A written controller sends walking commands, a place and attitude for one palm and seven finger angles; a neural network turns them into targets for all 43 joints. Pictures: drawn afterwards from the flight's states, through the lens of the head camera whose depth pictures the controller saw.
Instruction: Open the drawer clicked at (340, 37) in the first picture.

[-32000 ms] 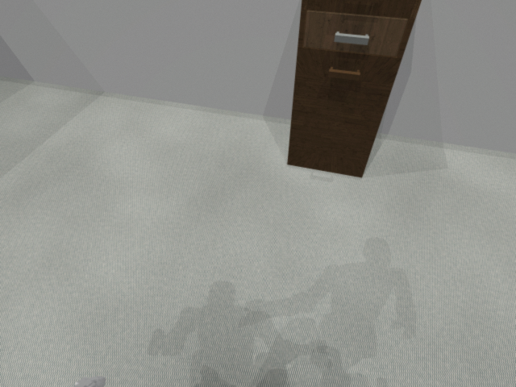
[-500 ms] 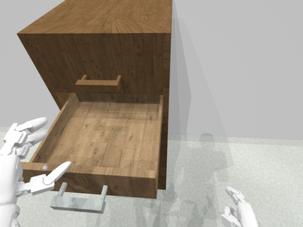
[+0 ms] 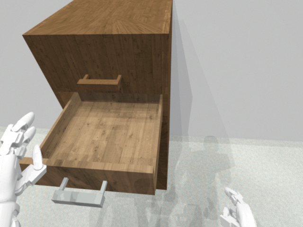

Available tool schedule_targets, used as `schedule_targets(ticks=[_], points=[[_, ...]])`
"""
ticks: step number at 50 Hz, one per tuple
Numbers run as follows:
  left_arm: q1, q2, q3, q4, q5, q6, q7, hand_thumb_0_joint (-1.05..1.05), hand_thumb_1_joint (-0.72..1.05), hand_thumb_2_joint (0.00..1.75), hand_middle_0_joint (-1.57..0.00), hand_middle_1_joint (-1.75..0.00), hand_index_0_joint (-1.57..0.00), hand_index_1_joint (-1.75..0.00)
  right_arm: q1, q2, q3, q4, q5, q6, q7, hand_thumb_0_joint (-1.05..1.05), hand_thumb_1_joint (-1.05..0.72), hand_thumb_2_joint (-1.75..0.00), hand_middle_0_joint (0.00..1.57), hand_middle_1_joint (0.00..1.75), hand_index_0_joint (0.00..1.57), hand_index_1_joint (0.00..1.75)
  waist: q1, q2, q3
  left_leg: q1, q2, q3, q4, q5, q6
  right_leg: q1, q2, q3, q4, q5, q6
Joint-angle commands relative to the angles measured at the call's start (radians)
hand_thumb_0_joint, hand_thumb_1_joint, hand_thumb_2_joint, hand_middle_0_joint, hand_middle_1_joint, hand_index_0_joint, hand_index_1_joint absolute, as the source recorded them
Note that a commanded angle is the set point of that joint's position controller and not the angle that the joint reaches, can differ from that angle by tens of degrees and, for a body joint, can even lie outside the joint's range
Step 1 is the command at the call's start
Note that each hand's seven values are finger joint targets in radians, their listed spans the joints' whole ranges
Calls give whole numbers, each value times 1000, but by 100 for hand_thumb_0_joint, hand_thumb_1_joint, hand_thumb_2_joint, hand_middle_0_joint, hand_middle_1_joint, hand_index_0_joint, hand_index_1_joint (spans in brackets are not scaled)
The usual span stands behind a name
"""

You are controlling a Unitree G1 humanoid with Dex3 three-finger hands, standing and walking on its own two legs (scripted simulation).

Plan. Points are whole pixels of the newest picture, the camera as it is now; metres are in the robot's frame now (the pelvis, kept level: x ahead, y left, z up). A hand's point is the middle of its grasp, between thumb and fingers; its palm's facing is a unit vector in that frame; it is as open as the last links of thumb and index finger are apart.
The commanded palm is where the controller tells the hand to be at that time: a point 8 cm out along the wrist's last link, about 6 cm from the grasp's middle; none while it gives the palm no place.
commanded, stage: step back with the hand held close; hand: left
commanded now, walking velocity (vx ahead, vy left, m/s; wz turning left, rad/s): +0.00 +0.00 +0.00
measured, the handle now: (81, 190) +0.21 +0.23 -0.01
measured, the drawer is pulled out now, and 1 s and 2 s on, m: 0.30 0.30 0.30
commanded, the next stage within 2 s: stop stepping back and stand still in 1.28 s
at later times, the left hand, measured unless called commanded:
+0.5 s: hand (33, 176) +0.16 +0.25 +0.16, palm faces +0.27 -0.81 -0.52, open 7.4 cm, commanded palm +0.10 +0.29 +0.18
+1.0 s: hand out of the picture +0.11 +0.27 +0.17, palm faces +0.36 -0.81 -0.47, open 7.4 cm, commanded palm +0.04 +0.31 +0.18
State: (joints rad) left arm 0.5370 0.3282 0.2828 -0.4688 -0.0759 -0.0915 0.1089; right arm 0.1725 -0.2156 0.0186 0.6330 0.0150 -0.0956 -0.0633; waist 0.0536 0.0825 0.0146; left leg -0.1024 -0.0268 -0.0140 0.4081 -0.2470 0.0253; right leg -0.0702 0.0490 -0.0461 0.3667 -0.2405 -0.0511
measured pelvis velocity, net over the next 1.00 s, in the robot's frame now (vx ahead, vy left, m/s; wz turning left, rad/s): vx -0.10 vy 0.03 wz -0.02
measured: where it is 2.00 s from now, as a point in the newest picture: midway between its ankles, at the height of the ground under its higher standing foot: outside the picture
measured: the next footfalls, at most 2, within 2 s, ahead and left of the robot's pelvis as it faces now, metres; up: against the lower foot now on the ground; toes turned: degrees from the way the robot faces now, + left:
right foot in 1.22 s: -0.23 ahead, -0.09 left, +0.00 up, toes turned -2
left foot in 1.48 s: -0.17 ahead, +0.09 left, +0.00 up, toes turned +1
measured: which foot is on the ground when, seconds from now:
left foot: down 0.00-1.00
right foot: down 0.00-0.88, up 0.90-1.00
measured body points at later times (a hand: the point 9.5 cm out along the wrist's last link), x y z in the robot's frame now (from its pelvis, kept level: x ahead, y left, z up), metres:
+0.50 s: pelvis -0.04 +0.02 -0.01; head +0.00 +0.02 +0.44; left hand +0.14 +0.29 +0.18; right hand +0.14 -0.23 -0.08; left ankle -0.01 +0.10 -0.74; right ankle -0.02 -0.08 -0.74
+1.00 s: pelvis -0.10 +0.03 -0.01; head -0.07 +0.06 +0.44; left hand +0.08 +0.31 +0.19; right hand +0.07 -0.20 -0.08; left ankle -0.03 +0.11 -0.74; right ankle -0.11 -0.10 -0.71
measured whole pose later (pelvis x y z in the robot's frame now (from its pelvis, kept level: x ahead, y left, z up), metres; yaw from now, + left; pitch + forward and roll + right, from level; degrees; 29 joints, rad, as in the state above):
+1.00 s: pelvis -0.10 +0.03 -0.01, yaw -1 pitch +2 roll -2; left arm 0.62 0.43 0.42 -0.67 -0.03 -0.20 0.17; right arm 0.20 -0.17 0.00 0.59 -0.01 -0.11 -0.06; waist -0.01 -0.02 0.02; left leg -0.41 -0.01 0.01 0.55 -0.18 0.06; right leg -0.42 0.02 -0.01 0.85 -0.44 0.00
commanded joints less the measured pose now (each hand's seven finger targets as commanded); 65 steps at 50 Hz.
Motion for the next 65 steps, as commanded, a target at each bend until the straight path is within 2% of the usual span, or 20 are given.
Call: schedule_targets(ticks=[1,2,4,8,14,20,27,31,33,36,38,41,43,45,47,50,58,61,63,65], points=[[-59,163,115,-193,4,-74,15,0,90,90,-20,-30,-20,-30,-146,-96,-41,-164,0,-58,-9,0,-90,-90,20,30,20,30,2,-10,-50,42,56,-10,-33,215,-3,-54,-75,37,-84,178,20],[-202,300,248,-312,6,-121,23,0,90,90,-20,-30,-20,-30,-107,-107,-34,-215,14,-48,-8,0,-90,-90,20,30,20,30,-36,-42,63,-39,63,-55,-2,126,16,-189,-125,156,-136,199,22],[-40,196,181,-184,19,-129,10,0,90,90,-20,-30,-20,-30,-111,-99,-47,-190,7,-32,-7,0,-90,-90,20,30,20,30,-45,-160,-2,-18,60,-60,43,109,22,-194,-156,161,-135,195,23],[46,181,163,-242,26,-147,11,0,90,90,-20,-30,-20,-30,-110,-116,-62,-205,4,-22,-6,0,-90,-90,20,30,20,30,-46,-51,-117,-31,71,-45,40,194,22,-136,-168,143,-61,296,23],[118,227,220,-291,26,-148,27,0,90,90,-20,-30,-20,-30,-114,-115,-85,-227,12,4,-14,0,-90,-90,20,30,20,30,-51,-106,-191,-67,101,-59,58,347,17,-97,-160,115,24,403,26],[147,250,239,-370,26,-150,41,0,90,90,-20,-30,-20,-30,-110,-122,-88,-239,11,4,-20,0,-90,-90,20,30,20,30,-50,-26,-209,-117,133,-103,39,369,18,-104,-139,96,89,332,19],[136,228,228,-377,31,-153,51,0,90,90,-20,-30,-20,-30,-92,-125,-77,-247,0,-17,-17,0,-90,-90,20,30,20,30,-50,27,-131,-331,194,-169,-57,106,47,-84,-99,82,186,80,32],[108,230,237,-388,39,-159,59,0,90,90,-20,-30,-20,-30,-78,-125,-74,-247,-6,-33,-20,0,-90,-90,20,30,20,30,-57,-4,-112,-431,192,-174,-56,-84,60,-62,-102,108,193,65,33],[92,217,226,-374,38,-158,59,0,90,90,-20,-30,-20,-30,-66,-127,-73,-248,-1,-35,-16,0,-90,-90,20,30,20,30,-63,-60,-93,-428,150,-155,2,-168,50,-118,-135,162,123,30,16],[53,218,203,-378,35,-163,68,0,90,90,-20,-30,-20,-30,-42,-123,-80,-217,3,-34,-12,0,-90,-90,20,30,20,30,-81,-178,-86,-200,38,-70,292,-173,6,-407,-275,297,-86,-130,-60],[44,220,205,-374,37,-158,74,0,90,90,-20,-30,-20,-30,-45,-106,-74,-199,-3,-29,-9,0,-90,-90,20,30,20,30,-79,-214,-100,-125,23,-43,359,-122,-1,-450,-325,266,-94,-66,-81],[70,235,230,-391,42,-161,77,0,90,90,-20,-30,-20,-30,-72,-111,-71,-200,-9,-28,-16,0,-90,-90,20,30,20,30,-69,-73,-90,-177,99,-104,96,-18,20,-348,-217,170,44,32,-23],[81,256,251,-427,49,-184,74,0,90,90,-20,-30,-20,-30,-97,-117,-62,-231,-6,-40,-14,0,-90,-90,20,30,20,30,-59,133,-98,-370,259,-258,-119,-89,67,-198,-93,76,269,-64,34],[40,266,258,-463,59,-189,77,0,90,90,-20,-30,-20,-30,-91,-100,-63,-231,-27,-57,-16,0,-90,-90,20,30,20,30,-66,170,-103,-446,354,-366,-202,-41,119,-189,-49,82,554,-204,50],[80,235,242,-433,44,-185,76,0,90,90,-20,-30,-20,-30,-57,-97,-74,-203,-34,-75,-9,0,-90,-90,20,30,20,30,-55,14,-134,-271,345,-292,-85,282,135,-299,-55,98,575,-259,49],[102,203,207,-422,39,-176,62,0,90,90,-20,-30,-20,-30,-55,-112,-74,-181,-29,-91,4,0,-90,-90,20,30,20,30,-48,84,-179,-86,304,-188,-42,494,104,-325,-55,38,478,-230,62],[112,258,253,-454,-4,-179,19,0,90,90,-20,-30,-20,-30,-109,-127,-52,-186,-18,-95,22,0,-90,-90,20,30,20,30,-30,144,-221,-106,247,-153,-102,205,63,-154,-17,-16,127,-155,45],[139,299,293,-466,-22,-209,-4,0,90,90,-20,-30,-20,-30,-128,-118,-50,-201,-6,-71,21,0,-90,-90,20,30,20,30,-32,49,-212,-126,158,-57,22,73,4,-114,-89,-4,-105,68,15],[146,273,262,-403,-26,-206,-4,0,90,90,-20,-30,-20,-30,-87,-111,-78,-197,32,-54,11,0,-90,-90,20,30,20,30,-54,-320,-205,-108,-9,52,457,-77,-52,-291,-346,160,-133,263,-90],[144,261,282,-324,-3,-183,14,0,90,90,-20,-30,-20,-30,-166,-67,-65,-206,24,-34,-3,0,-90,-90,20,30,20,30,-43,-305,-142,-389,-21,4,742,-299,-39,-218,-415,179,-18,712,-145]])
